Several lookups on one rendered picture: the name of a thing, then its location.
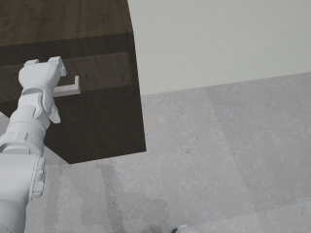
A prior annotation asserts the cabinet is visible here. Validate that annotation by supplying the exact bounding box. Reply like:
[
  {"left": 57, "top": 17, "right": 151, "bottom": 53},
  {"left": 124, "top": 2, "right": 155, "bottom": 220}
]
[{"left": 0, "top": 0, "right": 147, "bottom": 164}]

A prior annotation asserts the handle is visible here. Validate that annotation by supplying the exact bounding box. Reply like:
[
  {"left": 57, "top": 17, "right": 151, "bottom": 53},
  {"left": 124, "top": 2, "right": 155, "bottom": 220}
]
[{"left": 52, "top": 76, "right": 81, "bottom": 97}]

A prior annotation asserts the left robot upper arm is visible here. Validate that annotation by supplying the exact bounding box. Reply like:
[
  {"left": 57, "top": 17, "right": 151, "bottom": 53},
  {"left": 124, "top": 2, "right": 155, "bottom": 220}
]
[{"left": 0, "top": 152, "right": 47, "bottom": 233}]

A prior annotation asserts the drawer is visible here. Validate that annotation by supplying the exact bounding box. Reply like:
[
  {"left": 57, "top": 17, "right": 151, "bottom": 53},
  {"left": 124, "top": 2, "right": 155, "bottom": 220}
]
[{"left": 0, "top": 51, "right": 132, "bottom": 102}]

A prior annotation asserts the robot left hand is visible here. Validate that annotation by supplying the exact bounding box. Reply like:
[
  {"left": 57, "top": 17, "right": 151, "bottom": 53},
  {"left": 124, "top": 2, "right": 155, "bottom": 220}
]
[{"left": 18, "top": 56, "right": 67, "bottom": 123}]

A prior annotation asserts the left robot forearm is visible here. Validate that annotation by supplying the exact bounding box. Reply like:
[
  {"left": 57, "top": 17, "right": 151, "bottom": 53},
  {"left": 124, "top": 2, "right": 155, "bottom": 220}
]
[{"left": 0, "top": 84, "right": 53, "bottom": 157}]

